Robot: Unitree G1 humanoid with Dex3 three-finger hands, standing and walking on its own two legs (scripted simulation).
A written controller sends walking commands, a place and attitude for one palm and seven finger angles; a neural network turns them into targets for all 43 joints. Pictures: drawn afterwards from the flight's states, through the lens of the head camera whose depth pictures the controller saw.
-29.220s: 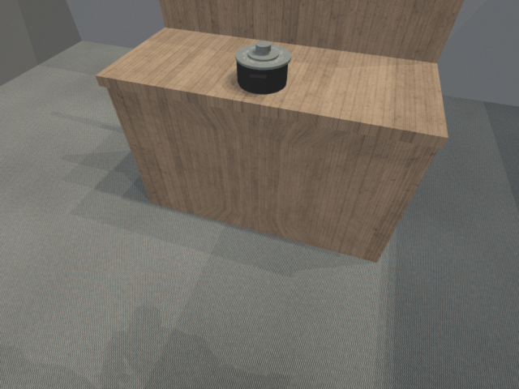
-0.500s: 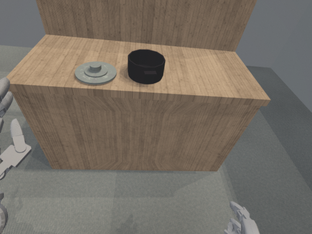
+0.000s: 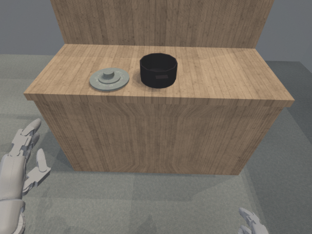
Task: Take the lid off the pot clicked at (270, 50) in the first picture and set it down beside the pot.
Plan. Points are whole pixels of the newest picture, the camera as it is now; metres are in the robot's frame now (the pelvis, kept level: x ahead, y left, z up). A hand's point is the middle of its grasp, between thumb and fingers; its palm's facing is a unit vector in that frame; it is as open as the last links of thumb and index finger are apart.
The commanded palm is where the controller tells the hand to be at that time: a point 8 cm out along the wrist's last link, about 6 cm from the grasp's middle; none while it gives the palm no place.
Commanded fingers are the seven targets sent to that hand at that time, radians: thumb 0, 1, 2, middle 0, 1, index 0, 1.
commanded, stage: stop stepping back and stand still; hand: left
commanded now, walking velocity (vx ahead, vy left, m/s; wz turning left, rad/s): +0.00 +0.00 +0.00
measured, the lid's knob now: (108, 73) +0.77 +0.25 +0.01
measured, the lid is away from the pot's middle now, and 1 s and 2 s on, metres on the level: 0.23 0.23 0.23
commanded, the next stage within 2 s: let the arm hang, fingers relaxed in 0.48 s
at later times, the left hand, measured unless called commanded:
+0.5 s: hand out of the picture +0.05 +0.21 -0.15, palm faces +0.02 -0.95 -0.30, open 7.2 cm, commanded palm none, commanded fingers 0.00 0.90 0.90 -0.20 -0.30 -0.20 -0.30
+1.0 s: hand out of the picture +0.09 +0.16 -0.16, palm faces +0.05 -0.98 -0.21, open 7.3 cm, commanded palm none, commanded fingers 0.00 0.90 0.90 -0.20 -0.30 -0.20 -0.30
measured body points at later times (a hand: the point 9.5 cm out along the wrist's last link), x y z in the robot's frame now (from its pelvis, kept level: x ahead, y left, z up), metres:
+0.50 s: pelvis +0.04 -0.01 +0.01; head +0.08 -0.02 +0.46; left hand +0.05 +0.26 -0.13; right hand +0.05 -0.24 -0.15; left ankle +0.03 +0.10 -0.72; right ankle -0.01 -0.13 -0.72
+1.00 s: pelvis +0.06 -0.02 +0.01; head +0.08 -0.02 +0.46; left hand +0.08 +0.21 -0.15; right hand +0.07 -0.25 -0.15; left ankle +0.03 +0.10 -0.72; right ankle -0.01 -0.13 -0.72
